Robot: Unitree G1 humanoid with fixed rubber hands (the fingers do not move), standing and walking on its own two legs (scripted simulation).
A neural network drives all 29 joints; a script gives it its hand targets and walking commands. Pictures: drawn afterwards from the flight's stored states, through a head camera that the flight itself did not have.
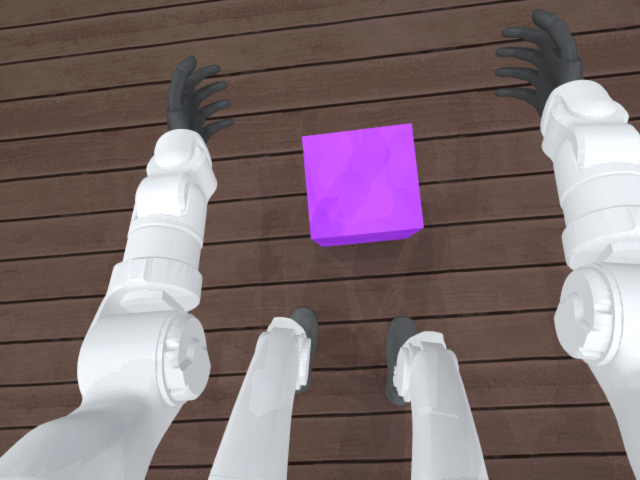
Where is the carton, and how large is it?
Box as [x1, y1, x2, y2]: [302, 123, 423, 246]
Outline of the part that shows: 411,123 302,136 311,238 320,245 325,246 406,238 423,227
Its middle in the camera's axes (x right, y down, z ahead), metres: +0.09 -0.09 +0.86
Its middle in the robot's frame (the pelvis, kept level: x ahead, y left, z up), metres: +0.51 +0.02 -0.52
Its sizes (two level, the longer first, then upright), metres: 0.210 0.200 0.250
